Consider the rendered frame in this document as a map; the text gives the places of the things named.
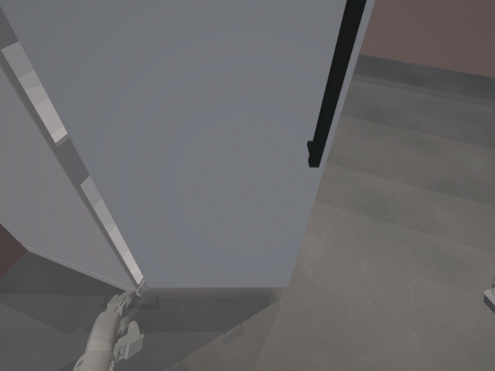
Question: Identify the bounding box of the handle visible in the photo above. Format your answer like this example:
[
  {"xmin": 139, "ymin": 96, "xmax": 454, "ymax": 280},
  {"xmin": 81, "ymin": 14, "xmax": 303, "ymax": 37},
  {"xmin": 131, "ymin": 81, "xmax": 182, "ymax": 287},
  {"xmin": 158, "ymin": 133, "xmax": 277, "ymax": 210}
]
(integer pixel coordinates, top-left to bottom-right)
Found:
[{"xmin": 307, "ymin": 0, "xmax": 367, "ymax": 168}]

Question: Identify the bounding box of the left robot forearm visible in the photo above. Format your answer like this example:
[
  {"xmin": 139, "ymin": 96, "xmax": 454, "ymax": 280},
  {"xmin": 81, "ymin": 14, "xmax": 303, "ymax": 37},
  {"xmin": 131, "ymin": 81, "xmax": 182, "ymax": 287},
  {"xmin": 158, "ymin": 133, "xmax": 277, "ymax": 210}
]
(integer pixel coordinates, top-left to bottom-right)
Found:
[{"xmin": 73, "ymin": 349, "xmax": 115, "ymax": 371}]

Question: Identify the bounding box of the robot left hand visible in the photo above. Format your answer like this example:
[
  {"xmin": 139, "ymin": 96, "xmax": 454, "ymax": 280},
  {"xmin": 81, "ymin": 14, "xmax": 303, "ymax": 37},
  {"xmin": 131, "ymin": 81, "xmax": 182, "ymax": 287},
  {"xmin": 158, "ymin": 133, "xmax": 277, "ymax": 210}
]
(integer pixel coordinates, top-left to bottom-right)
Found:
[{"xmin": 84, "ymin": 290, "xmax": 144, "ymax": 364}]

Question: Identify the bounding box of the fridge door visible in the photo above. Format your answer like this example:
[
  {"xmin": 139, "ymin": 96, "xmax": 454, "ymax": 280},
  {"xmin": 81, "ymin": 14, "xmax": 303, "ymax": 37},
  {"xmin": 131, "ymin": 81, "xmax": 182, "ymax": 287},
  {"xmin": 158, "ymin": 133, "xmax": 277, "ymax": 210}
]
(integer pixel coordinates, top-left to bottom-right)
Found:
[{"xmin": 0, "ymin": 0, "xmax": 375, "ymax": 288}]

